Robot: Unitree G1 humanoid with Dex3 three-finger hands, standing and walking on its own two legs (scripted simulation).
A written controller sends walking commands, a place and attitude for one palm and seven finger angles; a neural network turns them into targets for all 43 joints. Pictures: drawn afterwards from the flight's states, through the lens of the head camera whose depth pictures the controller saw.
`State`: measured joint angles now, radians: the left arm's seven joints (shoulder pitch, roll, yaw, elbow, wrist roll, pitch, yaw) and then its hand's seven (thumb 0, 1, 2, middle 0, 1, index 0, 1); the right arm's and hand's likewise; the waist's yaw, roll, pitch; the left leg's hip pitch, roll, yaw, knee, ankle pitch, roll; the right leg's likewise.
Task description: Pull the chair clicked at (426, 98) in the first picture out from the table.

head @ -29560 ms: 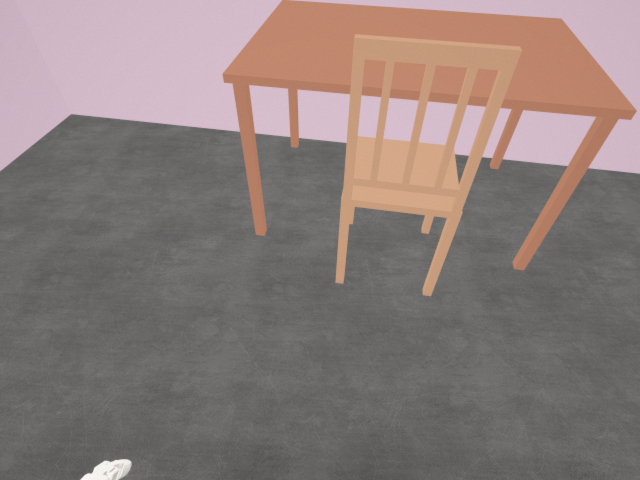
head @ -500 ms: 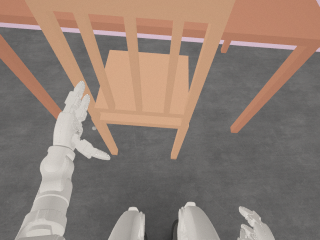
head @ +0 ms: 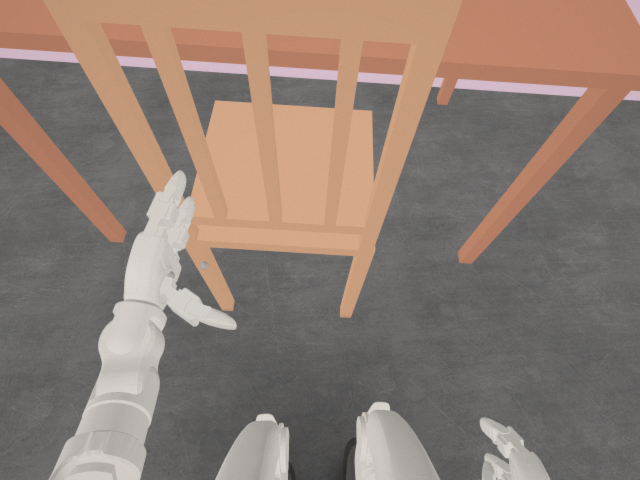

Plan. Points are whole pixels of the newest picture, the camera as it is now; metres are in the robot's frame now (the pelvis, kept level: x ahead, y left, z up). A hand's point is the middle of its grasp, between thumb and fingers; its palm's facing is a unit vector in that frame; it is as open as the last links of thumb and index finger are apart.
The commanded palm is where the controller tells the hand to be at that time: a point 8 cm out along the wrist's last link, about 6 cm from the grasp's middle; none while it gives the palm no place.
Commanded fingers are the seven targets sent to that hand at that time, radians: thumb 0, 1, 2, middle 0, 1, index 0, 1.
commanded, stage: aim the fingers beside a spindle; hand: left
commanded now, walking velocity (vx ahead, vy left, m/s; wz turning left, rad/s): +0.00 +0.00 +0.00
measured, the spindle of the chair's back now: (267, 149) +0.53 +0.08 +0.04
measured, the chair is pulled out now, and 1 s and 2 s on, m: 0.00 0.00 0.00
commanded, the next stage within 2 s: push the fingers through the gap in 1.58 s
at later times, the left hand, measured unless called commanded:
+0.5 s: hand (194, 255) +0.38 +0.16 +0.02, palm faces -0.02 -1.00 -0.07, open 16.9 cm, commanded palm +0.36 +0.21 +0.02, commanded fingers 0.00 -0.50 0.30 -0.06 -0.08 -0.06 -0.08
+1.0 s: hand (194, 259) +0.37 +0.16 +0.02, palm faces -0.07 -1.00 -0.05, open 16.9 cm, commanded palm +0.35 +0.21 +0.01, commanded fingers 0.00 -0.50 0.30 -0.06 -0.08 -0.06 -0.08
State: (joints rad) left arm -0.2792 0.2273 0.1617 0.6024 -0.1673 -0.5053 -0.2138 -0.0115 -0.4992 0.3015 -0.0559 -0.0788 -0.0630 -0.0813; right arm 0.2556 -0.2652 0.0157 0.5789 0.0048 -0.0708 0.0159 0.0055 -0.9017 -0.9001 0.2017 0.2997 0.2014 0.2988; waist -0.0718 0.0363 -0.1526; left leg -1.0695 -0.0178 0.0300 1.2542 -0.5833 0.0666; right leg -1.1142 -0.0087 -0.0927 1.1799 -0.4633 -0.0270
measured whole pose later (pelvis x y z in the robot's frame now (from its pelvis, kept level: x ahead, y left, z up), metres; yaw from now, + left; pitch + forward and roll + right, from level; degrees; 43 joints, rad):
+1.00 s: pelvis +0.00 -0.01 +0.00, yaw +0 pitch +23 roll -2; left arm -0.32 0.27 0.20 0.66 -0.19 -0.49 -0.24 -0.01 -0.50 0.30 -0.06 -0.08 -0.06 -0.08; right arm 0.25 -0.27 0.02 0.58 0.01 -0.08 0.01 0.01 -0.90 -0.90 0.20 0.30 0.20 0.30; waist -0.07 0.04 -0.17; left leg -1.08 -0.01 0.02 1.26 -0.58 0.05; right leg -1.12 0.00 -0.10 1.19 -0.47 -0.04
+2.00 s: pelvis -0.01 -0.01 -0.01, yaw +0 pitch +24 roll -3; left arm -0.48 0.30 0.23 0.76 -0.14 -0.51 -0.21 -0.01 -0.50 0.30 -0.06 -0.08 -0.07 -0.08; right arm 0.23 -0.27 0.03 0.60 -0.01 -0.08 0.00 0.00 -0.90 -0.90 0.20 0.30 0.20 0.30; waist -0.10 0.03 -0.15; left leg -1.14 -0.02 0.02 1.31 -0.59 0.06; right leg -1.18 -0.01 -0.11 1.23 -0.47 -0.04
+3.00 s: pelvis +0.00 +0.00 -0.01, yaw -2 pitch +28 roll -3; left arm -0.81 0.40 0.36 1.09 -0.07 -0.53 -0.18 -0.01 -0.50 0.30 -0.06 -0.08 -0.06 -0.08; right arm 0.32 -0.26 0.04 0.62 -0.04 0.04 0.04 0.00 -0.90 -0.90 0.20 0.30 0.20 0.30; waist -0.18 0.05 -0.14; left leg -1.20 0.00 0.03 1.31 -0.60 0.07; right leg -1.25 0.01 -0.09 1.22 -0.46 -0.03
